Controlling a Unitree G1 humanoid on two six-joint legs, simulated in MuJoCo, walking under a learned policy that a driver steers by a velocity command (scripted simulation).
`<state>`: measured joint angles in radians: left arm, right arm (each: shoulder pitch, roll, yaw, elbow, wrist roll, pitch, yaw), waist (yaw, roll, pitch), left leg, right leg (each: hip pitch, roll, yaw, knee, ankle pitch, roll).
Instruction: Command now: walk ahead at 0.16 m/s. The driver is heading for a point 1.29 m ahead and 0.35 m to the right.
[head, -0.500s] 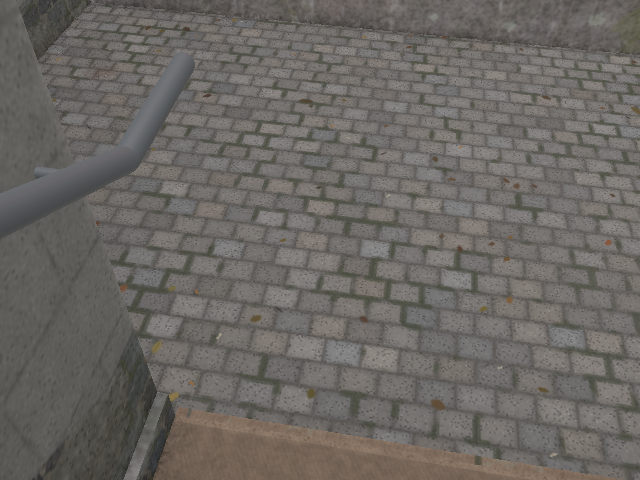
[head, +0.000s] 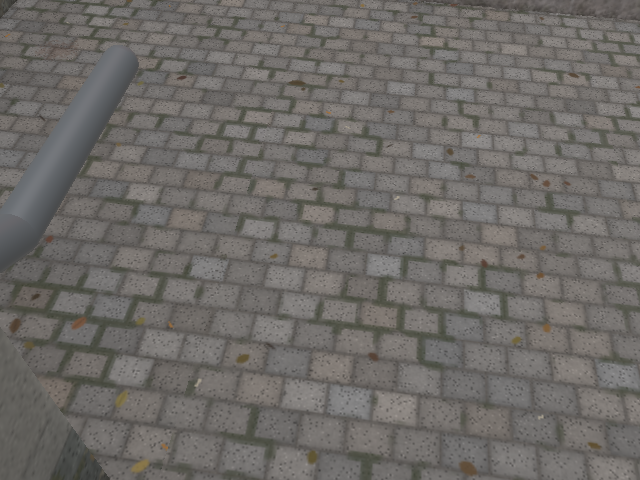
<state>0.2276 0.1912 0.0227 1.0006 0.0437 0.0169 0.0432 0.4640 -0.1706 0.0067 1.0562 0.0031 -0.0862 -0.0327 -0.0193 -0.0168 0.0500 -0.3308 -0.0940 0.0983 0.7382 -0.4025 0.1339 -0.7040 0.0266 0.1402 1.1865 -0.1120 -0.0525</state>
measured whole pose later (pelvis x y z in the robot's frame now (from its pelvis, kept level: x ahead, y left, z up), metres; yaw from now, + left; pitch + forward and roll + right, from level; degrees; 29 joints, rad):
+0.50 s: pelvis +0.17 -0.06 -0.15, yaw +0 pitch +0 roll +2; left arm 0.32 0.16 -0.03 1.00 0.02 -0.02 0.02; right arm 0.29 -0.20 -0.01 0.98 -0.03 0.07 -0.06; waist -0.02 0.04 0.01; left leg -0.78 -0.07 -0.06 1.82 -0.52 0.04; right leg -0.34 0.06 -0.04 0.51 -0.17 -0.12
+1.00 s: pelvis +0.17 -0.03 -0.14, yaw -1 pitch -2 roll -1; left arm 0.42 0.20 0.02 0.94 0.01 0.06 0.00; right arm 0.27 -0.17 0.02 0.88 -0.01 0.02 -0.03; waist 0.06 -0.03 -0.04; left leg -0.27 -0.04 0.00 0.53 -0.31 0.06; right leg -0.34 0.08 0.01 0.61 -0.38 -0.08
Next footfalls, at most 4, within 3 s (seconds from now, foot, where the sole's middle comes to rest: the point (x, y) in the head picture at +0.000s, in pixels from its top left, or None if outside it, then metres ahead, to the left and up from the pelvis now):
0.30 right None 0.27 -0.11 -0.92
0.94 left None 0.25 0.06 -0.92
1.54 right None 0.28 -0.21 -0.92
2.04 left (360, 418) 0.75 -0.11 -1.09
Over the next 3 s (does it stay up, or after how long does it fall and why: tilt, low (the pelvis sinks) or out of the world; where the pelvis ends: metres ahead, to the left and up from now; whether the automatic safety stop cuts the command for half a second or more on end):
stays up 1.45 -0.26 -0.31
